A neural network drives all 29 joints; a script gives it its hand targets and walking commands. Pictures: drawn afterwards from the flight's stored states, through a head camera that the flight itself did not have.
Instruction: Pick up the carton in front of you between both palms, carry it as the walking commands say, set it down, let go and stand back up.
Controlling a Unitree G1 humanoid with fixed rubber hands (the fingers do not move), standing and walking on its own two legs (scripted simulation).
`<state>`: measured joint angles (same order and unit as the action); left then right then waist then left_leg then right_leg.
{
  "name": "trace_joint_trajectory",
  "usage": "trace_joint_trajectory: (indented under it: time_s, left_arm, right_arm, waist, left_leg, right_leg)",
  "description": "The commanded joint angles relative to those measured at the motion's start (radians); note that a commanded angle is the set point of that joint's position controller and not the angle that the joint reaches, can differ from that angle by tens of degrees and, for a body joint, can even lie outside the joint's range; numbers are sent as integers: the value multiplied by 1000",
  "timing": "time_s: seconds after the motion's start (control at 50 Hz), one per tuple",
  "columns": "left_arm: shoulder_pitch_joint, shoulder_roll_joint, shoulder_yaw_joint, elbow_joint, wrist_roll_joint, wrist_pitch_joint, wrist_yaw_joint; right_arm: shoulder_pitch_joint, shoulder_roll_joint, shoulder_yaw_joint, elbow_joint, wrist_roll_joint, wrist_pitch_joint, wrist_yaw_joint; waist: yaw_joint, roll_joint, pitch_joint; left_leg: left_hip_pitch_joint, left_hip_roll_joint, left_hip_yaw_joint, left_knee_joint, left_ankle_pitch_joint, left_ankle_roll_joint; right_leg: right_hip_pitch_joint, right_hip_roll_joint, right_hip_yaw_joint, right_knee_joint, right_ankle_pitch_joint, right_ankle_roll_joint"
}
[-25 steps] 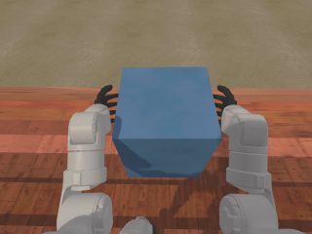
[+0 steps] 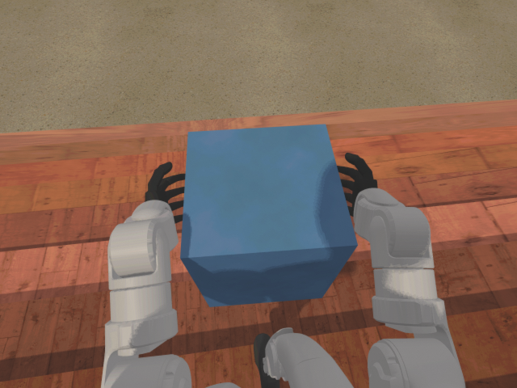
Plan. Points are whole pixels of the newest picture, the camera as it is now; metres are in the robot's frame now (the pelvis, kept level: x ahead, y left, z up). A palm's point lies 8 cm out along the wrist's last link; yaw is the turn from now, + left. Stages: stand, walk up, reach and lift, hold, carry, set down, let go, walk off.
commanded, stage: carry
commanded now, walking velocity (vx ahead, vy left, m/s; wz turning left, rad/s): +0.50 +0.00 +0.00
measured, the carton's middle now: (262, 224) +0.35 -0.04 -0.01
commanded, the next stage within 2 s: none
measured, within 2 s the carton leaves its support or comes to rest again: neither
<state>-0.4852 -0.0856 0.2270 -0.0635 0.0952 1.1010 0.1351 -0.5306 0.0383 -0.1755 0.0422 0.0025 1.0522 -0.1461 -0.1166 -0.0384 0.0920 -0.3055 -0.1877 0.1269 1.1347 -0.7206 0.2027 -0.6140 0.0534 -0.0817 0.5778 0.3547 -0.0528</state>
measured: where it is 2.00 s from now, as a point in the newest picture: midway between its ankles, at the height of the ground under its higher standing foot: (217, 168)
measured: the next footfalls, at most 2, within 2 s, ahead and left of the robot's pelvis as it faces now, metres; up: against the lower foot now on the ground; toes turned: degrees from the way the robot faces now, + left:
right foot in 0.04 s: +0.18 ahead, -0.03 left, -0.14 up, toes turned +0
left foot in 0.44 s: +0.50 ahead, +0.11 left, -0.28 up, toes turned +0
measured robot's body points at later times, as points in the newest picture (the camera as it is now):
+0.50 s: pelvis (220, 258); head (202, 89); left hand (148, 106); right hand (268, 107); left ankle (214, 302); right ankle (258, 357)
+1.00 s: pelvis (224, 169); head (209, 34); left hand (169, 79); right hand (252, 71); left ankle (204, 255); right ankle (238, 242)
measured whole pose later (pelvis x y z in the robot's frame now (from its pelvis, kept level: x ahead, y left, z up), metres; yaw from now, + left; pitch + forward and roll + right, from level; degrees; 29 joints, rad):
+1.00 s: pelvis +0.74 +0.02 -0.36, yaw -2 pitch +2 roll +0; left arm -0.53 -0.02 0.17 0.06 0.03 1.11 0.15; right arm -0.57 0.01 -0.18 0.12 -0.01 1.09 -0.14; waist 0.06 -0.01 -0.01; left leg -0.63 -0.03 -0.05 1.59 -0.54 0.03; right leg -0.49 0.11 -0.09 0.81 -0.34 -0.14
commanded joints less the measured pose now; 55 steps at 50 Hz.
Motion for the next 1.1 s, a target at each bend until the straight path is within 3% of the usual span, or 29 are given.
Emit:
trace_joint_trajectory:
  time_s: [0.0, 0.02, 0.04, 0.06, 0.08, 0.14, 0.2, 0.24, 0.36, 0.38, 0.42, 0.44, 0.46, 0.52, 0.56, 0.64, 0.68, 0.76, 0.8, 0.84, 0.86, 0.88, 0.92, 0.94, 0.96, 0.98, 1.04, 1.06, 1.08]
  left_arm:
    - [-647, -898, -745, -97, -349, -57, -190]
    - [-619, -868, -737, -80, -344, -52, -196]
    - [-622, -834, -734, -37, -355, -37, -202]
    - [-622, -840, -752, -14, -392, -25, -208]
    - [-652, -868, -782, -37, -437, -7, -212]
    - [-802, -963, -819, -26, -550, 7, -241]
    - [-900, -1062, -837, 25, -610, -7, -269]
    - [-925, -1120, -833, 34, -632, -27, -275]
    - [-823, -1087, -761, 41, -614, -49, -267]
    - [-780, -1070, -753, 59, -595, -44, -264]
    - [-714, -1049, -727, 106, -563, -34, -262]
    - [-705, -1043, -714, 115, -540, -26, -263]
    - [-708, -1002, -679, 120, -511, -10, -256]
    - [-674, -948, -610, 129, -411, -1, -231]
    - [-693, -950, -597, 106, -378, -21, -228]
    - [-759, -977, -641, 7, -374, -62, -207]
    - [-751, -969, -665, -29, -371, -75, -194]
    - [-716, -911, -695, -101, -356, -76, -171]
    - [-693, -862, -700, -108, -349, -60, -168]
    - [-653, -819, -702, -86, -347, -41, -175]
    - [-612, -789, -690, -53, -346, -32, -184]
    - [-607, -767, -684, -9, -352, -21, -191]
    - [-650, -824, -716, 21, -428, -5, -209]
    - [-711, -864, -738, -10, -474, 0, -222]
    - [-776, -918, -759, -17, -509, -6, -232]
    - [-812, -974, -779, -4, -541, -10, -243]
    - [-898, -1067, -798, -1, -589, -31, -265]
    - [-906, -1085, -799, 4, -599, -40, -269]
    - [-890, -1116, -804, 7, -609, -47, -270]
  right_arm:
    - [-716, 1079, 780, -169, 472, -20, 298]
    - [-733, 1054, 771, -154, 464, -10, 298]
    - [-717, 1015, 745, -123, 443, 6, 292]
    - [-644, 958, 698, -93, 397, 27, 276]
    - [-560, 884, 635, -77, 336, 48, 256]
    - [-571, 851, 539, -70, 240, 58, 231]
    - [-627, 894, 517, -38, 213, 31, 239]
    - [-679, 928, 539, -60, 221, 14, 241]
    - [-736, 936, 614, -159, 256, 21, 200]
    - [-721, 928, 627, -157, 262, 29, 195]
    - [-642, 902, 623, -128, 246, 42, 196]
    - [-629, 880, 622, -105, 252, 47, 201]
    - [-595, 876, 619, -50, 266, 51, 207]
    - [-715, 1012, 695, -70, 379, 45, 238]
    - [-826, 1102, 745, -107, 462, 22, 259]
    - [-877, 1176, 769, -132, 522, -11, 274]
    - [-836, 1167, 768, -141, 527, -21, 276]
    - [-747, 1120, 755, -142, 522, -31, 275]
    - [-688, 1079, 749, -116, 505, -24, 269]
    - [-635, 1041, 734, -80, 464, -12, 265]
    - [-653, 1021, 721, -74, 447, -2, 263]
    - [-646, 984, 694, -53, 423, 15, 256]
    - [-608, 912, 625, -35, 349, 47, 234]
    - [-616, 911, 603, -37, 327, 49, 225]
    - [-629, 924, 582, -43, 304, 48, 223]
    - [-650, 933, 574, -37, 288, 44, 223]
    - [-690, 989, 584, -60, 280, 18, 226]
    - [-712, 1003, 586, -74, 281, 5, 226]
    - [-707, 1012, 603, -88, 278, -1, 223]
  waist:
    - [299, 94, -628]
    - [399, -130, -527]
    - [299, -193, -500]
    - [212, -91, -569]
    - [195, 39, -566]
    - [168, 100, -560]
    - [179, 54, -505]
    - [226, 100, -488]
    - [271, -79, -430]
    - [252, -107, -446]
    - [-13, -53, -609]
    - [-27, 214, -557]
    - [35, 272, -650]
    - [32, -5, -618]
    - [63, -24, -548]
    - [49, 163, -572]
    - [-22, 91, -567]
    - [-37, 116, -507]
    - [-7, 174, -469]
    - [234, 152, -620]
    - [314, -85, -539]
    - [205, -202, -597]
    - [210, -63, -644]
    - [185, 79, -582]
    - [165, -38, -594]
    - [156, 35, -540]
    - [182, -5, -512]
    - [172, -45, -549]
    - [202, 37, -541]
  left_leg:
    - [-91, 227, -45, 374, 1189, -171]
    - [-284, 120, 10, 711, 595, -212]
    - [-550, 38, -68, 767, 25, -215]
    - [-634, 99, -188, 656, 88, -209]
    - [-635, 165, -215, 449, 171, -183]
    - [-554, 191, -260, 132, 280, -193]
    - [-449, 202, -185, 171, 491, -171]
    - [-527, 192, -167, -142, 808, -152]
    - [-162, 142, -54, -623, 1060, -165]
    - [-74, 140, -39, -726, 1136, -159]
    - [352, 167, -31, -614, 1121, -83]
    - [532, 280, -150, -586, 1219, -27]
    - [782, 478, -488, -430, 1302, 85]
    - [568, 493, -693, -459, 746, 138]
    - [315, 460, -630, -470, 824, 114]
    - [227, 416, -520, -425, 1043, 68]
    - [363, 259, -412, -273, 846, -6]
    - [154, 195, -281, -194, 699, -9]
    - [100, 194, -231, -118, 693, -44]
    - [-49, 248, -107, 304, 1049, -117]
    - [-211, 157, -62, 642, 585, -167]
    - [-557, 90, -140, 792, -31, -195]
    - [-674, 159, -213, 627, 81, -174]
    - [-652, 197, -244, 437, 226, -171]
    - [-652, 205, -254, 406, 225, -171]
    - [-585, 215, -240, 265, 281, -187]
    - [-491, 210, -178, 80, 334, -194]
    - [-513, 218, -164, 178, 517, -166]
    - [-592, 225, -200, -65, 727, -155]
  right_leg:
    - [721, -14, -16, -4, 122, -92]
    - [803, -95, 104, -147, 47, -158]
    - [986, -193, 273, 77, 410, -171]
    - [1027, -323, 500, 79, 337, -263]
    - [941, -300, 493, 77, 10, -263]
    - [649, -335, 677, 37, -233, -326]
    - [479, -302, 606, 82, 4, -247]
    - [527, -115, 428, 233, -242, -148]
    - [406, -34, 271, 379, -372, -122]
    - [407, -25, 219, 468, -403, -113]
    - [238, -85, 103, 914, -62, -43]
    - [-40, 15, 58, 1204, -771, 17]
    - [-336, 41, 130, 1325, -1072, 52]
    - [-444, -71, 224, 1026, -877, 28]
    - [-306, -86, 200, 797, -789, 37]
    - [-181, -80, 104, 722, -542, 8]
    - [-312, -63, 94, 414, -269, 0]
    - [54, -4, 4, 7, -7, 2]
    - [212, -4, -26, -91, 58, -6]
    - [656, -15, -45, -14, 82, -65]
    - [718, -90, 51, -102, 11, -111]
    - [1017, -282, 313, 174, 368, -183]
    - [920, -380, 643, 41, -219, -297]
    - [780, -307, 593, 10, -407, -243]
    - [724, -354, 662, 62, -305, -284]
    - [589, -337, 615, 55, -262, -267]
    - [457, -303, 558, 34, -187, -272]
    - [512, -291, 500, 113, -51, -231]
    - [580, -169, 398, 226, -259, -162]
